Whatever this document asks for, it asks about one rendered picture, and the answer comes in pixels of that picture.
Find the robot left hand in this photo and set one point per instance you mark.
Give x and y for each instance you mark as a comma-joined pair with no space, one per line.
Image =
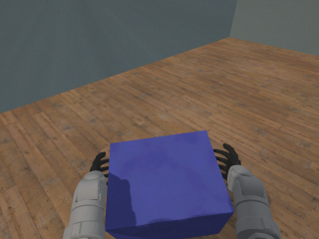
96,165

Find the right robot forearm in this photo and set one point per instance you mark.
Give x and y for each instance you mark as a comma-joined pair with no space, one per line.
254,218

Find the robot right hand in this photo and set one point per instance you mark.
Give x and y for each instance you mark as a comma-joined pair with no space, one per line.
232,159

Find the carton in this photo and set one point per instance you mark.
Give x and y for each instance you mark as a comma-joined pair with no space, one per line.
165,187

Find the left robot forearm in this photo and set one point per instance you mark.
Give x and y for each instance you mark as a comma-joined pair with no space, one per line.
88,208

